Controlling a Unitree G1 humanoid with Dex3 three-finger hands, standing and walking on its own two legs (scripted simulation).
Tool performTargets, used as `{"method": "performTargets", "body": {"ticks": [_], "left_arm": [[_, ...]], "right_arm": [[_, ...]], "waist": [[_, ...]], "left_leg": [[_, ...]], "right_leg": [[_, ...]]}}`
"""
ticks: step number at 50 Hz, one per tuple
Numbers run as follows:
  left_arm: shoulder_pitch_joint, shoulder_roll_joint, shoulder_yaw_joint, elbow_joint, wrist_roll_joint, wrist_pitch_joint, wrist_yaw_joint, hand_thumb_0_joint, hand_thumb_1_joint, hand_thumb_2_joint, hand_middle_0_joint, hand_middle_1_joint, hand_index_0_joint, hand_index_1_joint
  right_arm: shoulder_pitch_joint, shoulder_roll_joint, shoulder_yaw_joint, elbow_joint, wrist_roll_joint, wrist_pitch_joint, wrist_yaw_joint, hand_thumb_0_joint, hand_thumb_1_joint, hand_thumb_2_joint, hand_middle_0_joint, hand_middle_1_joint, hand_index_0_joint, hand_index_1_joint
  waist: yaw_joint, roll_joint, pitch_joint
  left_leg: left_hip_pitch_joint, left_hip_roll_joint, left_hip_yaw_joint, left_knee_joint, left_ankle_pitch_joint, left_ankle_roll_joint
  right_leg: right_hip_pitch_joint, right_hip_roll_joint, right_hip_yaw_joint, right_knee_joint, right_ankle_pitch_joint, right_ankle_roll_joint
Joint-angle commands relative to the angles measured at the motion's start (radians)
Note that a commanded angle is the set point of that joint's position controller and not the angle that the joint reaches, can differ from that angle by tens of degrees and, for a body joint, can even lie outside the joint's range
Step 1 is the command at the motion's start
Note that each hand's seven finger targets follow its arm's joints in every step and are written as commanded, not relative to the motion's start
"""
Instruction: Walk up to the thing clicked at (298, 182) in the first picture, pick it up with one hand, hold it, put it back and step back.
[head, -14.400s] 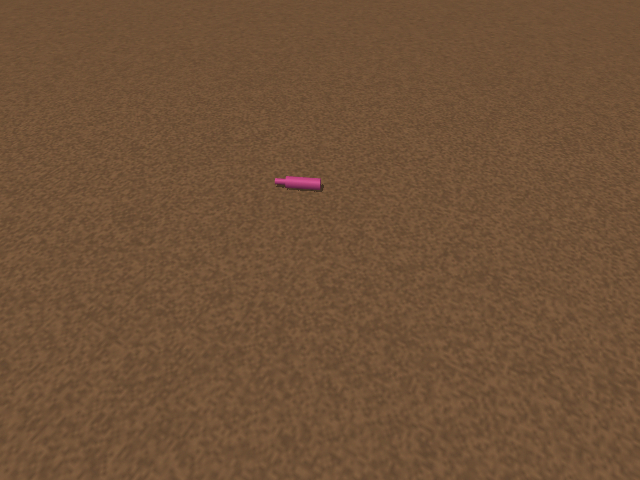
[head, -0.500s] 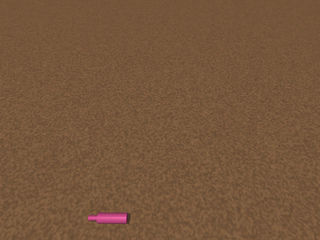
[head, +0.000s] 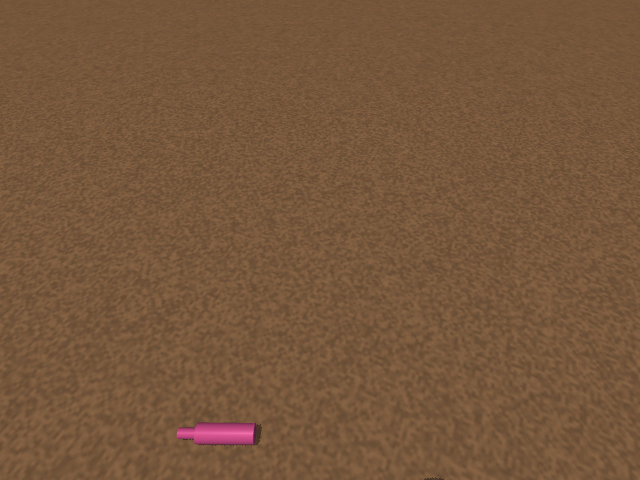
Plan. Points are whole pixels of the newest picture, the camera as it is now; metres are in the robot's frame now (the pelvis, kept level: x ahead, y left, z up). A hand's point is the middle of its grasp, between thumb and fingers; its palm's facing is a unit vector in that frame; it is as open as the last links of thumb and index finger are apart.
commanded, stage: stand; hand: left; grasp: from above
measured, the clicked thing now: (216, 433) +0.39 +0.31 -0.75
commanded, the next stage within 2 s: rise first in 0.14 s
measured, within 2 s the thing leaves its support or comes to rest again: neither
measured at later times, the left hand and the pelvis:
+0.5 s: hand out of the picture +0.15 +0.25 -0.17, palm faces -0.04 -0.93 -0.35, open 9.2 cm; pelvis -0.01 +0.00 -0.02, yaw +1 degrees
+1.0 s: hand out of the picture +0.11 +0.27 -0.24, palm faces -0.19 -0.86 -0.47, open 14.1 cm; pelvis -0.02 +0.02 -0.10, yaw +1 degrees
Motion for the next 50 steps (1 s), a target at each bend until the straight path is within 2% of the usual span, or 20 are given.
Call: {"method": "performTargets", "body": {"ticks": [1,11,12,13,14,15,18,19,20,21,23,28,30,32,34,39,42,47,48,50], "left_arm": [[-0.03,0.214,0.046,-0.055,0.0,-0.02,0.016,0.0,0.9,0.9,-0.2,-0.3,-0.2,-0.301],[-0.028,0.211,0.046,-0.053,-0.002,-0.019,0.017,0.0,0.9,0.9,-0.2,-0.3,-0.2,-0.301],[-0.028,0.214,0.046,-0.053,-0.002,-0.021,0.017,0.0,0.836,0.916,-0.208,-0.345,-0.2,-0.351],[-0.379,0.027,0.05,-0.404,-0.049,-0.107,0.03,0.0,0.756,0.924,-0.286,-0.425,-0.246,-0.431],[-0.461,0.079,0.066,-0.311,-0.043,-0.092,0.034,0.0,0.676,0.936,-0.255,-0.504,-0.216,-0.511],[-0.264,0.206,0.14,-0.153,-0.014,-0.059,0.036,0.0,0.596,0.912,-0.219,-0.584,-0.203,-0.591],[-0.3,0.249,0.19,-0.093,0.069,-0.048,-0.004,0.0,0.356,0.915,-0.15,-0.824,-0.164,-0.817],[-0.177,0.22,0.199,-0.033,0.102,-0.034,-0.015,0.0,0.276,0.9,-0.122,-0.904,-0.151,-0.897],[-0.116,0.19,0.198,-0.05,0.116,-0.026,-0.022,0.0,0.196,0.921,-0.101,-0.976,-0.134,-0.941],[-0.108,0.205,0.215,-0.121,0.126,-0.023,-0.019,0.0,0.116,0.936,-0.088,-1.008,-0.118,-0.976],[-0.045,0.164,0.205,-0.159,0.138,0.009,-0.006,0.0,-0.044,0.947,-0.069,-1.047,-0.1,-1.015],[-0.128,0.155,0.189,-0.294,0.173,0.089,0.012,0.0,-0.412,0.99,-0.052,-1.079,-0.06,-1.069],[-0.093,0.128,0.191,-0.32,0.179,0.094,0.017,0.0,-0.486,0.982,-0.065,-1.085,-0.071,-1.078],[-0.08,0.138,0.205,-0.398,0.193,0.087,0.019,0.0,-0.518,0.987,-0.064,-1.091,-0.068,-1.087],[-0.069,0.142,0.203,-0.449,0.209,0.085,0.018,0.0,-0.549,1.0,-0.071,-1.086,-0.069,-1.088],[0.041,0.135,0.206,-0.608,0.258,0.11,0.024,0.0,-0.584,1.016,-0.066,-1.064,-0.054,-1.077],[0.087,0.111,0.19,-0.659,0.273,0.138,0.029,0.0,-0.592,1.006,-0.072,-1.063,-0.062,-1.073],[0.131,0.129,0.196,-0.773,0.294,0.17,0.029,0.0,-0.57,0.972,-0.081,-1.074,-0.081,-1.072],[0.134,0.122,0.194,-0.781,0.289,0.174,0.028,0.0,-0.574,0.971,-0.085,-1.07,-0.084,-1.07],[0.077,0.138,0.191,-0.796,0.315,0.168,0.032,0.0,-0.57,0.964,-0.081,-1.076,-0.083,-1.072]], "right_arm": [[-0.027,-0.217,-0.044,-0.061,0.001,-0.025,-0.011,0.0,-0.9,-0.9,0.2,0.3,0.2,0.3],[-0.026,-0.213,-0.043,-0.061,0.002,-0.023,-0.011,0.0,-0.9,-0.9,0.2,0.3,0.2,0.3],[-0.028,-0.215,-0.044,-0.06,0.003,-0.023,-0.011,0.0,-0.91,-0.902,0.196,0.298,0.197,0.298],[-0.02,-0.04,-0.002,-0.336,0.071,-0.07,-0.03,0.0,-0.975,-0.918,0.199,0.3,0.2,0.3],[0.034,-0.068,-0.004,-0.282,0.073,-0.071,-0.041,0.0,-0.923,-0.906,0.199,0.3,0.199,0.3],[0.072,-0.111,-0.032,-0.281,0.076,-0.061,-0.052,0.0,-0.908,-0.903,0.199,0.3,0.2,0.3],[0.099,-0.105,-0.071,-0.35,0.045,-0.063,-0.05,0.0,-0.913,-0.902,0.2,0.3,0.2,0.3],[0.134,-0.094,-0.081,-0.355,0.034,-0.066,-0.046,0.0,-0.905,-0.899,0.2,0.3,0.2,0.3],[0.145,-0.088,-0.085,-0.378,0.031,-0.069,-0.039,0.0,-0.928,-0.905,0.2,0.3,0.2,0.3],[0.151,-0.09,-0.094,-0.409,0.032,-0.073,-0.037,0.0,-0.921,-0.904,0.2,0.3,0.2,0.3],[0.138,-0.077,-0.097,-0.455,0.038,-0.072,-0.035,0.0,-0.901,-0.898,0.2,0.3,0.2,0.3],[0.101,-0.071,-0.098,-0.549,0.039,-0.077,-0.025,0.0,-0.874,-0.893,0.201,0.3,0.2,0.3],[0.113,-0.059,-0.097,-0.559,0.035,-0.091,-0.021,0.0,-0.88,-0.895,0.201,0.3,0.2,0.3],[0.124,-0.052,-0.101,-0.578,0.032,-0.103,-0.019,0.0,-0.872,-0.893,0.201,0.3,0.2,0.3],[0.116,-0.053,-0.102,-0.595,0.03,-0.114,-0.019,0.0,-0.894,-0.899,0.201,0.3,0.2,0.3],[0.112,-0.049,-0.106,-0.638,0.027,-0.13,-0.021,0.0,-0.882,-0.896,0.201,0.3,0.2,0.3],[0.101,-0.042,-0.105,-0.658,0.027,-0.14,-0.022,0.0,-0.896,-0.899,0.201,0.3,0.2,0.3],[0.08,-0.037,-0.104,-0.692,0.024,-0.159,-0.021,0.0,-0.912,-0.903,0.201,0.3,0.2,0.3],[0.077,-0.037,-0.102,-0.696,0.024,-0.164,-0.02,0.0,-0.915,-0.904,0.201,0.3,0.2,0.3],[0.068,-0.038,-0.098,-0.699,0.022,-0.177,-0.023,0.0,-0.911,-0.903,0.201,0.3,0.2,0.3]], "waist": [[-0.003,0.004,-0.09],[-0.004,-0.006,-0.08],[-0.003,-0.008,-0.077],[-0.115,0.022,0.01],[-0.082,-0.017,-0.044],[-0.05,-0.018,-0.029],[-0.028,-0.055,-0.179],[-0.007,-0.04,-0.235],[0.01,0.003,-0.26],[0.03,0.046,-0.302],[0.03,0.055,-0.293],[-0.01,0.004,-0.268],[-0.014,-0.003,-0.267],[-0.008,0.007,-0.32],[-0.018,0.035,-0.314],[-0.012,0.064,-0.398],[-0.025,0.042,-0.39],[-0.026,0.054,-0.408],[-0.033,0.052,-0.393],[-0.048,0.076,-0.41]], "left_leg": [[0.016,0.11,-0.076,-0.038,0.186,0.035],[0.015,0.11,-0.077,-0.045,0.179,0.034],[0.016,0.111,-0.082,-0.046,0.183,0.033],[-0.14,-0.047,0.032,0.042,0.038,0.037],[-0.131,-0.044,0.025,0.052,0.026,0.041],[-0.154,-0.04,0.024,0.061,0.019,0.037],[-0.225,-0.049,0.015,0.184,0.062,0.042],[-0.255,-0.057,0.012,0.224,0.104,0.038],[-0.269,-0.06,0.01,0.249,0.127,0.031],[-0.26,-0.059,0.006,0.259,0.159,0.023],[-0.265,-0.058,-0.001,0.253,0.166,0.016],[-0.355,-0.042,-0.011,0.339,0.092,0.021],[-0.412,-0.04,-0.013,0.393,0.05,0.022],[-0.448,-0.04,-0.018,0.455,0.055,0.023],[-0.491,-0.032,-0.026,0.493,0.024,0.019],[-0.529,-0.016,-0.051,0.582,0.095,0.012],[-0.593,-0.019,-0.052,0.621,0.032,0.018],[-0.674,-0.021,-0.056,0.689,-0.039,0.023],[-0.698,-0.018,-0.061,0.695,-0.075,0.023],[-0.725,-0.017,-0.065,0.741,-0.08,0.022]], "right_leg": [[0.024,-0.118,0.086,-0.032,0.204,-0.037],[0.017,-0.115,0.082,-0.035,0.187,-0.035],[0.013,-0.114,0.082,-0.037,0.185,-0.036],[-0.191,0.009,0.01,0.016,0.09,-0.019],[-0.135,0.01,-0.003,0.022,0.056,-0.013],[-0.143,0.018,-0.012,0.031,0.027,-0.022],[-0.155,0.01,-0.007,0.141,0.072,-0.022],[-0.15,0.007,-0.009,0.189,0.112,-0.025],[-0.168,0.011,-0.008,0.225,0.122,-0.03],[-0.171,0.015,-0.011,0.248,0.136,-0.036],[-0.189,0.02,-0.021,0.247,0.128,-0.037],[-0.31,0.028,-0.029,0.315,0.04,-0.032],[-0.361,0.027,-0.029,0.366,0.001,-0.03],[-0.397,0.023,-0.028,0.429,0.005,-0.03],[-0.474,0.024,-0.026,0.482,-0.03,-0.031],[-0.555,0.024,-0.027,0.589,-0.008,-0.037],[-0.594,0.023,-0.025,0.615,-0.041,-0.033],[-0.666,0.019,-0.023,0.671,-0.095,-0.031],[-0.693,0.021,-0.022,0.685,-0.123,-0.03],[-0.756,0.021,-0.02,0.734,-0.129,-0.033]]}}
